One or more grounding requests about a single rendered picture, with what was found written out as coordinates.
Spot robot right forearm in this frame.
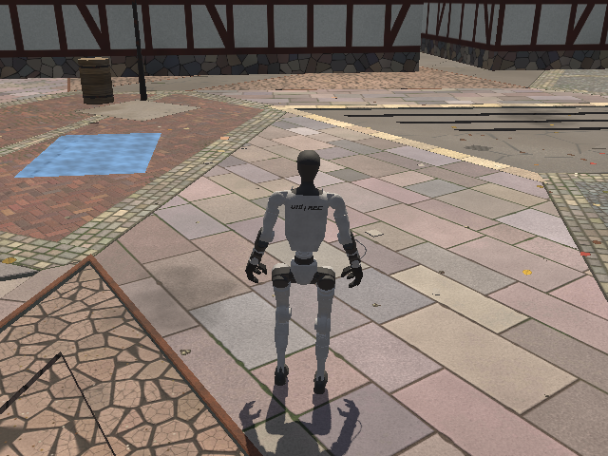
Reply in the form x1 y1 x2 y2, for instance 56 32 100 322
343 230 361 268

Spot right robot hand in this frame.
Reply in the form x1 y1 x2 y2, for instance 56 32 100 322
341 266 363 288

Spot robot head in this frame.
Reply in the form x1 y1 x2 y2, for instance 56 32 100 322
291 150 323 196

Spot left robot hand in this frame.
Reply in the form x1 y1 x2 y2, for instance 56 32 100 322
245 260 267 283

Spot robot torso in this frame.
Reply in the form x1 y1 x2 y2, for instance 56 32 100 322
284 186 329 285

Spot right robot upper arm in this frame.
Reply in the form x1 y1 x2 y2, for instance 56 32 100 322
327 192 352 245

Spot robot left forearm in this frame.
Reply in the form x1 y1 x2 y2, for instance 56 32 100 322
249 227 269 265

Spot left robot upper arm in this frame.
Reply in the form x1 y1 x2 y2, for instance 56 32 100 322
259 190 288 243

